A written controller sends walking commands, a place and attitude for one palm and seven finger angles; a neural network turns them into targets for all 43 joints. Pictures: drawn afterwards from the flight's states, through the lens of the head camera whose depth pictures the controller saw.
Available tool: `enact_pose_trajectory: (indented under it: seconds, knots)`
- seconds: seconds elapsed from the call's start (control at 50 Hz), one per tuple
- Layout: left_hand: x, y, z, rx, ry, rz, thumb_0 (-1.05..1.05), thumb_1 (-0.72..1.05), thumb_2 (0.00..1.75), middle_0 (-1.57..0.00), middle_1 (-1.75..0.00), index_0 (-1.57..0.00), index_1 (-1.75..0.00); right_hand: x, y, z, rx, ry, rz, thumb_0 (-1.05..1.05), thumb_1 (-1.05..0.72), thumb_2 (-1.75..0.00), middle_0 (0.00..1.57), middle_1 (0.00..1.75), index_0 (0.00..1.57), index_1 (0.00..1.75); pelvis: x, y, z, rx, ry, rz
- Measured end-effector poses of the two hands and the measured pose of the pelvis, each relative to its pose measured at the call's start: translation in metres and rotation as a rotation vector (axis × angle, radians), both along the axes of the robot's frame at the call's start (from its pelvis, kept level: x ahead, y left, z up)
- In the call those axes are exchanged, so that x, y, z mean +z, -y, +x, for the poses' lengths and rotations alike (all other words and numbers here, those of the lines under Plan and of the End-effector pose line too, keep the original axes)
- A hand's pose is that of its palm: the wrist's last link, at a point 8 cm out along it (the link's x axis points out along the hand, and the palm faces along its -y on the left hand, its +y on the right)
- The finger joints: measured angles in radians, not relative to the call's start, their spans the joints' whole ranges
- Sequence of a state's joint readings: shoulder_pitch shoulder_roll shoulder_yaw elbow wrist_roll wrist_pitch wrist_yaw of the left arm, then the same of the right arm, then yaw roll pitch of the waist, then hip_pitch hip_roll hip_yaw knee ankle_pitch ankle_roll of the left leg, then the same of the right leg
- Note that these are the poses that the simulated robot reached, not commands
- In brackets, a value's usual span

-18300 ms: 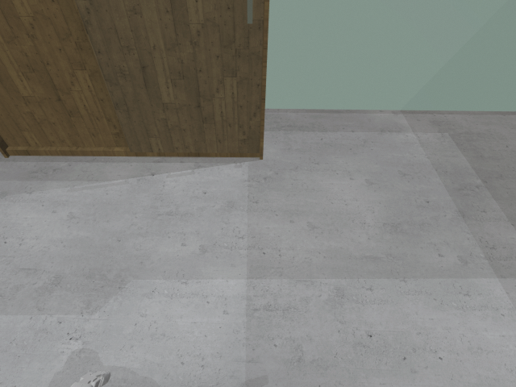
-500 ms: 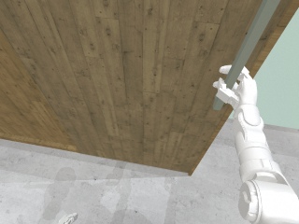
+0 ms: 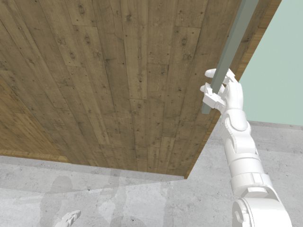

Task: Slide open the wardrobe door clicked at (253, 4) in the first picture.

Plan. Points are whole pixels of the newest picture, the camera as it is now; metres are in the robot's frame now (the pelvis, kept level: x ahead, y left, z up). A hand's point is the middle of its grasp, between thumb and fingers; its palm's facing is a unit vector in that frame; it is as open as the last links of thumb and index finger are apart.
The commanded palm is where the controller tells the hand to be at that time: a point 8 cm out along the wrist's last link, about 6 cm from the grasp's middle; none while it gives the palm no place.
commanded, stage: tug the door sideways, standing still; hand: right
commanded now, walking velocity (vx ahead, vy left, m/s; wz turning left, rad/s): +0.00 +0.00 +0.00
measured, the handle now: (221, 64) +0.49 -0.13 +0.19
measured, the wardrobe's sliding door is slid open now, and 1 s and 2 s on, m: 0.00 0.02 0.11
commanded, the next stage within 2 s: step sideways, sliding the door along in 0.74 s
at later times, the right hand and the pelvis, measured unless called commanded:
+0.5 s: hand (204, 95) +0.43 -0.09 +0.12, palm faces +0.09 +1.00 -0.03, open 5.8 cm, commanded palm +0.41 -0.09 +0.13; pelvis -0.02 +0.00 -0.01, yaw -2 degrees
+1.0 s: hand (199, 95) +0.43 -0.08 +0.12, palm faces +0.03 +0.99 -0.10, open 5.8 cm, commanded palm +0.42 -0.11 +0.13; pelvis -0.02 +0.01 +0.00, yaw -2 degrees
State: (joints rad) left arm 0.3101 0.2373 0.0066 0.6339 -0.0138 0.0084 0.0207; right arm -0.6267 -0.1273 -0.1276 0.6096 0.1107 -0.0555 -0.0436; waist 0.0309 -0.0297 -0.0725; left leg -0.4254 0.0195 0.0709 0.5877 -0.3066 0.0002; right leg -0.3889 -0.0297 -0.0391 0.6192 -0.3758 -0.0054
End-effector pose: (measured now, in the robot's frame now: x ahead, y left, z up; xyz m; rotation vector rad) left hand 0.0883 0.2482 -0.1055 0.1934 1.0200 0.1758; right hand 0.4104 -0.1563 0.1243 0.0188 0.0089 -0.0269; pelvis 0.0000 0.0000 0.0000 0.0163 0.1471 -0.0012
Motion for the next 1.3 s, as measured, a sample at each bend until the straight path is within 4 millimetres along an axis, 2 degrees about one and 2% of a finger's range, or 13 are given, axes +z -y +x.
enact_pose_trajectory:
  seconds: [0.14,0.28,0.44,0.58,0.86,1.06,1.2,1.3]
  knots:
    - [-0.007,0.010,-0.002,-0.040,-0.003,-0.018,0.01,0.91,0.90,-0.21,-0.30,-0.20,-0.30,0.001,-0.002,-0.001,-0.034,-0.008,-0.013,0.02,-0.73,-0.83,0.35,1.40,0.38,1.39,-0.003,0.003,-0.008,-0.020,-0.007,0.000]
    - [-0.014,0.015,-0.026,-0.051,-0.039,-0.035,0.01,0.91,0.90,-0.21,-0.30,-0.20,-0.30,0.001,-0.005,-0.002,-0.051,-0.007,-0.023,0.02,-0.75,-0.82,0.33,1.40,0.34,1.40,-0.005,0.003,-0.017,-0.030,-0.006,0.000]
    - [-0.022,0.011,-0.056,-0.054,-0.098,-0.038,0.01,0.91,0.90,-0.21,-0.30,-0.20,-0.30,0.000,-0.008,-0.003,-0.065,0.005,-0.042,0.01,-0.77,-0.82,0.31,1.40,0.28,1.40,-0.008,0.002,-0.023,-0.040,-0.008,0.000]
    - [-0.023,0.004,-0.065,-0.058,-0.107,-0.032,0.01,0.91,0.90,-0.21,-0.30,-0.20,-0.30,0.000,-0.012,-0.003,-0.061,0.011,-0.051,0.01,-0.78,-0.81,0.32,1.40,0.27,1.40,-0.008,-0.002,-0.025,-0.043,-0.012,-0.003]
    - [-0.020,-0.003,-0.041,-0.092,-0.034,-0.033,0.01,0.91,0.90,-0.20,-0.30,-0.20,-0.30,0.000,-0.024,-0.003,-0.048,0.015,-0.051,0.00,-0.77,-0.80,0.33,1.40,0.27,1.40,-0.008,-0.009,-0.024,-0.047,-0.014,-0.008]
    - [-0.015,-0.012,-0.016,0.021,0.002,0.019,0.01,0.91,0.90,-0.21,-0.30,-0.20,-0.30,0.003,-0.021,0.001,0.000,0.003,-0.125,0.00,-0.71,-0.80,0.39,1.37,0.33,1.40,-0.004,-0.016,-0.019,-0.015,0.081,-0.014]
    - [-0.027,-0.024,0.001,-0.032,-0.002,-0.019,0.01,0.90,0.90,-0.21,-0.30,-0.20,-0.30,0.003,-0.025,-0.001,-0.049,0.006,-0.141,-0.01,-0.72,-0.83,0.40,1.37,0.30,1.40,-0.010,-0.048,-0.013,-0.024,0.135,-0.021]
    - [-0.034,-0.044,0.017,-0.091,-0.049,-0.041,0.01,0.90,0.90,-0.21,-0.30,-0.21,-0.30,0.004,-0.033,-0.004,-0.131,-0.019,-0.154,-0.01,-0.75,-0.84,0.38,1.37,0.23,1.40,-0.008,-0.076,-0.008,-0.096,0.153,-0.022]
